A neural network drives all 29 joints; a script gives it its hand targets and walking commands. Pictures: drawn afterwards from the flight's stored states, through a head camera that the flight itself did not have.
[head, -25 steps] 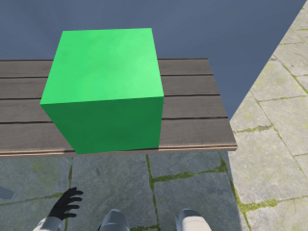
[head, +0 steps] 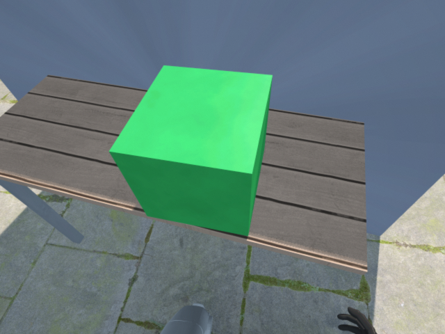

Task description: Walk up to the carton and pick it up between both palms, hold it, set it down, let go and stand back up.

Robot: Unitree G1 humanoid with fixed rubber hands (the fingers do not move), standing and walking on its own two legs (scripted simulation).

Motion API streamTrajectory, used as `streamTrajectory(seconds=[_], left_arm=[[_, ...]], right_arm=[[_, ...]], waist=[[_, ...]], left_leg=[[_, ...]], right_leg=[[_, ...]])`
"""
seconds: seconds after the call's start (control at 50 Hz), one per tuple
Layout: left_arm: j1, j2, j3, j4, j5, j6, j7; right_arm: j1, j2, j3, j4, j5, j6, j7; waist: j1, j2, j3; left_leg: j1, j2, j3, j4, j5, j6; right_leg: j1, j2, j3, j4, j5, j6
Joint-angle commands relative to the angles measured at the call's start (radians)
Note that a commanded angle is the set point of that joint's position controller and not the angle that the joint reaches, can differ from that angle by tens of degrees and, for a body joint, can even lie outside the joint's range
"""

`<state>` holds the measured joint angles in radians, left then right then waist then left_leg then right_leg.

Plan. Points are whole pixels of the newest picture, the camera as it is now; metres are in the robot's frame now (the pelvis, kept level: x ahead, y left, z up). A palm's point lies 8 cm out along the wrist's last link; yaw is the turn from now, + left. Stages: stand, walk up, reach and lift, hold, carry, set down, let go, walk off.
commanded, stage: walk up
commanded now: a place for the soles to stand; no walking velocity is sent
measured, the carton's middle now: (205, 150) +0.48 +0.09 +0.01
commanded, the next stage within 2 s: none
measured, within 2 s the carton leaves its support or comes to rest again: neither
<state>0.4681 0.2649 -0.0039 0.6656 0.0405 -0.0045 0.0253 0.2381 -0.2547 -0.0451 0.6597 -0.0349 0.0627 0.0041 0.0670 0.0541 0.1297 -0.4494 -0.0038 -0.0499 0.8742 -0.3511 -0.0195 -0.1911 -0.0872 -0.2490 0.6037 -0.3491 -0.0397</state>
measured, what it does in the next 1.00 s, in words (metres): steps on the spot: left foot, then right foot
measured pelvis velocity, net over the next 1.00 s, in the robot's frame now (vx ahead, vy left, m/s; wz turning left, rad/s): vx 0.05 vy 0.03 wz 0.13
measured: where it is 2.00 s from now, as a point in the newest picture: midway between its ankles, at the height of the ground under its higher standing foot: outside the picture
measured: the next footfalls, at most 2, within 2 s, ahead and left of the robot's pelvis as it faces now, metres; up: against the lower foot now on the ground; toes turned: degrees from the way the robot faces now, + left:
left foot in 0.12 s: +0.08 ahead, +0.13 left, +0.00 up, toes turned +5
right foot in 0.48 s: +0.10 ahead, -0.11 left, +0.00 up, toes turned +2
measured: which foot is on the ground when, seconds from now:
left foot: up 0.00-0.10, down 0.12-1.00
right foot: down 0.00-0.14, up 0.16-0.46, down 0.48-1.00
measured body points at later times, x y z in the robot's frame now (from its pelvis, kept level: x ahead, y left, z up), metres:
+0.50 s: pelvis +0.02 +0.02 -0.01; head +0.04 +0.02 +0.44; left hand +0.10 +0.30 -0.11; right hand +0.14 -0.23 -0.13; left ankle +0.05 +0.12 -0.73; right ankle +0.06 -0.11 -0.73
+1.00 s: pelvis +0.05 +0.03 +0.00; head +0.06 +0.04 +0.45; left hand +0.10 +0.30 -0.11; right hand +0.19 -0.22 -0.10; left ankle +0.04 +0.13 -0.73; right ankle +0.06 -0.11 -0.73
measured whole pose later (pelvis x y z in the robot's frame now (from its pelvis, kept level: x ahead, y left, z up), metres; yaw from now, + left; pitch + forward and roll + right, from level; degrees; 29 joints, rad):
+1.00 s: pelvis +0.05 +0.03 +0.00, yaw +7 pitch -1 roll +0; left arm 0.35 0.28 0.00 0.65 0.01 0.00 0.00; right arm 0.24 -0.27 -0.01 0.72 0.00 0.01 0.02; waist 0.00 -0.02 0.03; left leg -0.28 -0.03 -0.02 0.57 -0.29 0.03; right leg -0.24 -0.07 -0.07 0.56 -0.30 0.03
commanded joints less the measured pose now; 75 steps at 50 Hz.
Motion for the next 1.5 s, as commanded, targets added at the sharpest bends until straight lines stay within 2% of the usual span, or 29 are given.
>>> streamTrajectory(seconds=[0.0,0.04,0.06,0.08,0.1,0.12,0.14,0.16,0.18,0.22,0.26,0.34,0.42,0.44,0.46,0.48,0.5,0.52,0.54,0.56,0.58,0.62,0.64,0.68,0.76,0.82,0.92,1.16,1.48], left_arm=[[-0.002,0.212,0.071,-0.105,-0.015,0.012,-0.006],[-0.043,0.210,0.063,-0.118,-0.020,0.017,-0.013],[-0.033,0.193,0.054,-0.120,-0.022,0.019,-0.018],[0.004,0.153,0.042,-0.121,-0.026,0.019,-0.022],[0.036,0.091,0.024,-0.140,-0.028,0.016,-0.028],[0.045,0.097,0.028,-0.143,-0.032,0.031,-0.021],[0.014,0.130,0.047,-0.118,-0.023,0.046,-0.012],[-0.019,0.159,0.060,-0.119,-0.014,0.046,-0.009],[-0.032,0.173,0.067,-0.121,-0.013,0.040,-0.010],[-0.020,0.147,0.059,-0.106,-0.019,0.030,-0.015],[0.002,0.115,0.053,-0.096,-0.017,0.019,-0.017],[-0.017,0.099,0.054,-0.090,-0.030,0.003,-0.006],[-0.002,0.103,0.065,-0.085,-0.023,-0.011,0.000],[-0.007,0.117,0.068,-0.089,-0.017,-0.014,0.003],[-0.002,0.143,0.072,-0.091,-0.008,-0.016,0.004],[-0.033,0.179,0.074,-0.102,-0.001,-0.018,0.005],[-0.111,0.252,0.105,-0.103,-0.026,-0.005,0.003],[-0.207,0.226,0.096,-0.115,-0.031,-0.004,-0.003],[-0.235,0.177,0.074,-0.126,-0.036,-0.006,-0.015],[-0.206,0.154,0.065,-0.132,-0.035,-0.006,-0.019],[-0.172,0.145,0.062,-0.134,-0.038,-0.010,-0.019],[-0.123,0.157,0.064,-0.121,-0.045,-0.013,-0.025],[-0.124,0.159,0.064,-0.117,-0.049,-0.009,-0.029],[-0.113,0.156,0.071,-0.115,-0.043,-0.004,-0.027],[-0.077,0.158,0.066,-0.112,-0.033,-0.019,-0.024],[-0.079,0.156,0.061,-0.112,-0.030,-0.024,-0.017],[-0.086,0.156,0.054,-0.107,-0.031,-0.020,-0.011],[-0.091,0.163,0.054,-0.102,-0.035,-0.013,-0.019],[-0.091,0.170,0.061,-0.099,-0.030,-0.013,-0.018]], right_arm=[[-0.031,-0.078,-0.026,-0.086,0.001,-0.037,-0.001],[0.022,-0.091,-0.032,-0.067,0.003,-0.054,-0.002],[0.060,-0.113,-0.035,-0.051,0.005,-0.065,-0.006],[0.092,-0.151,-0.046,-0.041,0.001,-0.073,-0.013],[0.105,-0.203,-0.061,-0.044,-0.012,-0.078,-0.024],[0.097,-0.221,-0.066,-0.045,0.010,-0.072,-0.034],[0.097,-0.222,-0.077,-0.013,0.028,-0.062,-0.036],[0.079,-0.178,-0.058,-0.007,0.035,-0.064,-0.033],[0.072,-0.136,-0.039,-0.015,0.035,-0.066,-0.034],[0.042,-0.111,-0.021,-0.034,0.024,-0.068,-0.040],[-0.005,-0.118,-0.023,-0.031,0.016,-0.063,-0.036],[-0.032,-0.128,-0.025,-0.044,0.008,-0.046,-0.021],[-0.059,-0.155,-0.020,-0.043,0.021,-0.032,-0.004],[-0.043,-0.144,-0.015,-0.041,0.031,-0.031,0.002],[-0.007,-0.116,-0.005,-0.040,0.042,-0.034,0.007],[0.047,-0.062,0.010,-0.041,0.049,-0.038,0.011],[0.077,-0.076,-0.003,-0.022,0.027,-0.025,0.004],[0.090,-0.094,-0.009,-0.010,0.010,-0.023,0.007],[0.072,-0.115,-0.013,-0.012,0.015,-0.035,0.011],[0.045,-0.137,-0.016,-0.010,0.025,-0.049,0.015],[0.026,-0.151,-0.022,-0.005,0.027,-0.057,0.017],[0.009,-0.142,-0.022,-0.016,0.008,-0.063,0.015],[0.018,-0.139,-0.021,-0.017,0.008,-0.065,0.013],[0.035,-0.135,-0.014,0.003,0.032,-0.066,0.019],[0.008,-0.133,-0.005,-0.006,0.035,-0.075,0.014],[-0.002,-0.133,-0.001,-0.011,0.036,-0.074,0.013],[-0.007,-0.146,0.001,-0.020,0.037,-0.066,0.012],[-0.034,-0.166,-0.002,-0.026,0.035,-0.056,0.015],[-0.042,-0.160,-0.003,-0.022,0.038,-0.056,0.018]], waist=[[-0.018,-0.264,-0.075],[-0.070,-0.195,-0.084],[-0.091,-0.130,-0.108],[-0.107,-0.006,-0.148],[-0.111,0.191,-0.178],[-0.113,0.156,-0.134],[-0.131,0.170,-0.082],[-0.125,0.170,-0.051],[-0.124,0.134,-0.031],[-0.096,0.116,-0.040],[-0.079,0.114,-0.063],[-0.078,0.133,-0.105],[-0.040,0.040,-0.161],[-0.034,0.004,-0.175],[-0.035,-0.058,-0.196],[-0.055,-0.186,-0.181],[-0.083,-0.241,-0.123],[-0.123,-0.274,-0.086],[-0.127,-0.271,-0.069],[-0.103,-0.248,-0.059],[-0.086,-0.228,-0.052],[-0.072,-0.185,-0.044],[-0.080,-0.164,-0.044],[-0.070,-0.110,-0.029],[-0.053,-0.008,-0.119],[-0.053,0.023,-0.173],[-0.061,0.019,-0.189],[-0.067,-0.072,-0.128],[-0.062,-0.027,-0.121]], left_leg=[[0.101,0.006,0.079,-0.127,0.017,0.022],[0.247,0.006,0.070,-0.273,0.122,0.048],[0.318,0.005,0.032,-0.339,0.158,0.062],[0.387,0.051,-0.089,-0.381,0.167,0.089],[0.441,0.204,-0.377,-0.441,0.148,0.169],[0.309,0.326,-0.547,-0.516,0.058,0.296],[0.227,0.327,-0.558,-0.561,-0.126,0.344],[0.221,0.297,-0.533,-0.585,-0.145,0.329],[0.226,0.254,-0.455,-0.577,-0.026,0.289],[0.205,0.203,-0.330,-0.544,0.183,0.223],[0.172,0.169,-0.271,-0.531,0.228,0.219],[0.131,0.129,-0.197,-0.486,0.308,0.221],[0.055,0.118,-0.167,-0.378,0.236,0.167],[0.014,0.113,-0.165,-0.359,0.165,0.135],[-0.049,0.100,-0.151,-0.332,0.053,0.095],[-0.092,0.031,-0.088,-0.232,-0.065,0.041],[0.084,-0.016,0.020,-0.132,-0.122,0.023],[0.175,0.028,-0.021,-0.150,-0.065,0.033],[0.205,0.044,-0.049,-0.279,-0.010,0.043],[0.199,0.043,-0.061,-0.350,0.071,0.045],[0.194,0.040,-0.067,-0.361,0.123,0.046],[0.235,0.046,-0.081,-0.371,0.120,0.055],[0.226,0.058,-0.104,-0.390,0.067,0.063],[0.101,0.060,-0.111,-0.435,-0.006,0.071],[0.132,0.087,-0.132,-0.450,0.144,0.082],[0.160,0.087,-0.116,-0.436,0.241,0.086],[0.199,0.088,-0.102,-0.409,0.359,0.095],[0.194,0.074,-0.102,-0.403,0.328,0.085],[0.149,0.062,-0.122,-0.438,0.214,0.083]], right_leg=[[-0.035,-0.240,0.158,-0.152,0.323,-0.111],[-0.133,-0.247,0.133,-0.098,0.212,-0.105],[-0.168,-0.230,0.117,-0.038,0.184,-0.079],[-0.210,-0.192,0.086,0.077,0.139,-0.041],[-0.328,-0.085,0.037,0.296,-0.057,0.011],[-0.330,-0.002,0.129,0.369,-0.330,0.039],[-0.317,-0.013,0.183,0.417,-0.363,0.043],[-0.340,-0.013,0.213,0.418,-0.338,0.046],[-0.343,-0.018,0.226,0.393,-0.291,0.048],[-0.302,-0.018,0.237,0.337,-0.212,0.053],[-0.244,-0.003,0.225,0.311,-0.160,0.060],[-0.137,0.024,0.189,0.162,-0.085,0.072],[0.065,0.049,0.170,-0.100,0.195,0.040],[0.111,0.027,0.212,-0.135,0.213,0.024],[0.156,-0.055,0.314,-0.158,0.150,-0.011],[0.118,-0.208,0.524,-0.263,-0.035,-0.068],[-0.127,-0.291,0.575,-0.325,-0.195,-0.157],[-0.233,-0.262,0.537,-0.324,-0.256,-0.151],[-0.249,-0.190,0.439,-0.304,-0.208,-0.094],[-0.227,-0.120,0.360,-0.287,-0.147,-0.048],[-0.218,-0.091,0.330,-0.271,-0.124,-0.026],[-0.248,-0.098,0.339,-0.256,-0.143,-0.019],[-0.249,-0.091,0.332,-0.247,-0.169,-0.015],[-0.133,-0.055,0.302,-0.206,-0.128,-0.004],[-0.042,-0.041,0.271,-0.129,0.080,-0.001],[0.001,-0.043,0.263,-0.110,0.162,0.003],[0.002,-0.042,0.244,-0.101,0.228,0.008],[-0.029,-0.052,0.237,-0.134,0.198,0.005],[-0.010,-0.048,0.233,-0.145,0.102,0.005]])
